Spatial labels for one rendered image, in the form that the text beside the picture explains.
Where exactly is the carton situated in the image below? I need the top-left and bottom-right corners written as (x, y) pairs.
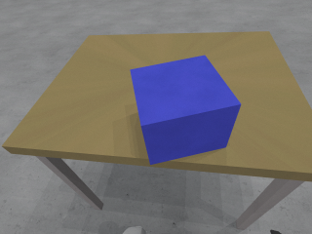
top-left (130, 55), bottom-right (241, 165)

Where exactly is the table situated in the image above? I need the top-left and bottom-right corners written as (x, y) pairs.
top-left (2, 31), bottom-right (312, 230)

